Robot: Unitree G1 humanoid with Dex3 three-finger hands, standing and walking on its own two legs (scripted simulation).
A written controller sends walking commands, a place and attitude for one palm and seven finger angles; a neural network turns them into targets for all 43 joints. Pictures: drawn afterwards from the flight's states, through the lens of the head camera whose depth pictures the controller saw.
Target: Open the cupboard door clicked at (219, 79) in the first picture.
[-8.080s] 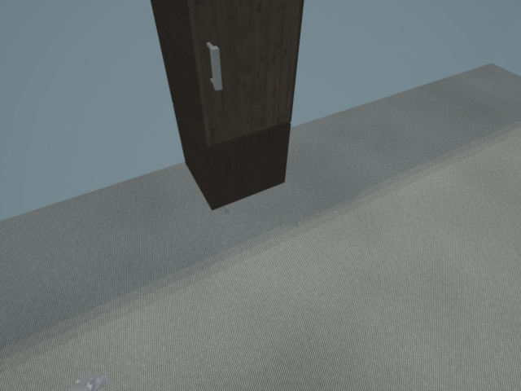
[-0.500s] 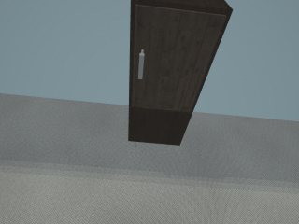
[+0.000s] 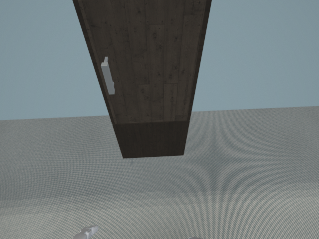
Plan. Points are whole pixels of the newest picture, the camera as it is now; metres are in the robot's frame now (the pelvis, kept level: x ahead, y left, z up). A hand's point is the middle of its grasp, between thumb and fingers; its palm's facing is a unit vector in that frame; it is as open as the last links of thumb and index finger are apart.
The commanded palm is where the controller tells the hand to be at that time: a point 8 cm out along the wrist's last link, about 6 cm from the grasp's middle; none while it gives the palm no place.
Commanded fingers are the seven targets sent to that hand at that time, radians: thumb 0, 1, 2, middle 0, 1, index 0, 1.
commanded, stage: take the last steps up to it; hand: left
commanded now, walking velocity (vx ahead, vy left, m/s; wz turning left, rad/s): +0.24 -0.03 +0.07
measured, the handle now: (109, 75) +0.68 +0.21 +0.00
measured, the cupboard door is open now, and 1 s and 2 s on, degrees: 0 0 0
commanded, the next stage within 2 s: come to a stop and stand still in 0.24 s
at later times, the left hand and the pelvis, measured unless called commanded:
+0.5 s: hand out of the picture +0.11 +0.15 -0.16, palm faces +0.09 -0.98 -0.16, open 7.4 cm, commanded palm none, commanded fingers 0.00 0.90 0.90 -0.20 -0.30 -0.20 -0.30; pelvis +0.14 -0.01 +0.01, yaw +1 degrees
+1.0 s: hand (96, 229) +0.18 +0.19 -0.17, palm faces +0.07 -0.97 -0.25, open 7.4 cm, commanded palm none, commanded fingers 0.00 0.90 0.90 -0.20 -0.30 -0.20 -0.30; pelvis +0.12 +0.00 +0.01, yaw +1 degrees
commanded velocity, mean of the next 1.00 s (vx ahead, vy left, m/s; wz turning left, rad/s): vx -0.03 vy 0.02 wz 0.01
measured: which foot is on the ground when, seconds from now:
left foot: up 0.00-0.32, down 0.34-0.64, up 0.66-0.90, down 0.92-1.00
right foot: down 0.00-0.34, up 0.36-0.52, down 0.54-1.00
